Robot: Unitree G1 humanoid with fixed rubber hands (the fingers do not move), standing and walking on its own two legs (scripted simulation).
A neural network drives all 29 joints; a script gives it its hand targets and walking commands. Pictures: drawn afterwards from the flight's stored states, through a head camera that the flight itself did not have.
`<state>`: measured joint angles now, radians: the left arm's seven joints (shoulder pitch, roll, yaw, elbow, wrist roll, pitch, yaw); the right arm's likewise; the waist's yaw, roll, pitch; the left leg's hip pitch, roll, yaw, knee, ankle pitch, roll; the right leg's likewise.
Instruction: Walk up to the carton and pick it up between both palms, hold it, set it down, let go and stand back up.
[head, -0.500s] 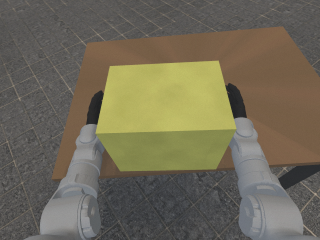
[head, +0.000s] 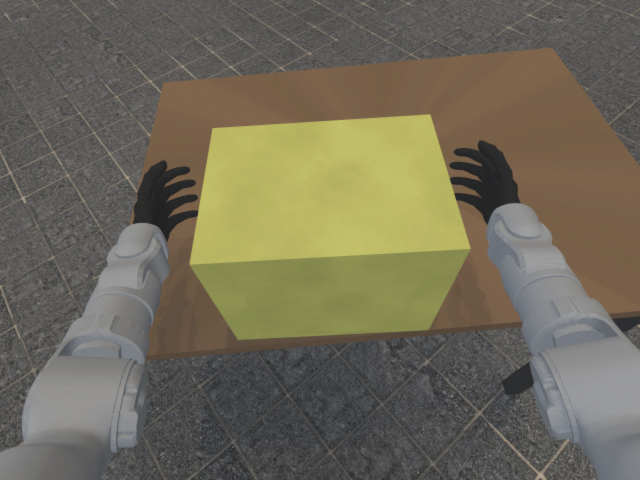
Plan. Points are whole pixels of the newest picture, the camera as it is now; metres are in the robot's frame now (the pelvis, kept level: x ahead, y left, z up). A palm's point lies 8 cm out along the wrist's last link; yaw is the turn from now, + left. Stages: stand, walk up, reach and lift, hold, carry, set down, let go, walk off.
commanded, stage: set down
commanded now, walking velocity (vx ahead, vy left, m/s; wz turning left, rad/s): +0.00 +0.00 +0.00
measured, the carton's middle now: (327, 235) +0.42 +0.02 +0.03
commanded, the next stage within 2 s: none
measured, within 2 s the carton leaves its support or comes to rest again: neither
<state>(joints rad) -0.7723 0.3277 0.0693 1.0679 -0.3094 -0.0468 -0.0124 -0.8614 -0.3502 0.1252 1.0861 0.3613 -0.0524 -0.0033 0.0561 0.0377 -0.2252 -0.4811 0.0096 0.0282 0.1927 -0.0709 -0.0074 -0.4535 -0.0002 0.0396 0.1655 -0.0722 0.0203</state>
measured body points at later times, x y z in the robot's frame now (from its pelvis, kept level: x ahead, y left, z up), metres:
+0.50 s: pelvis -0.01 +0.00 +0.00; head +0.03 -0.02 +0.45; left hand +0.42 +0.26 +0.14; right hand +0.46 -0.21 +0.15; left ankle -0.02 +0.12 -0.75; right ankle -0.03 -0.13 -0.75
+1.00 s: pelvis -0.02 -0.01 +0.00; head +0.02 -0.01 +0.45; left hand +0.35 +0.26 +0.09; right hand +0.39 -0.21 +0.09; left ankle -0.02 +0.12 -0.75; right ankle -0.03 -0.13 -0.75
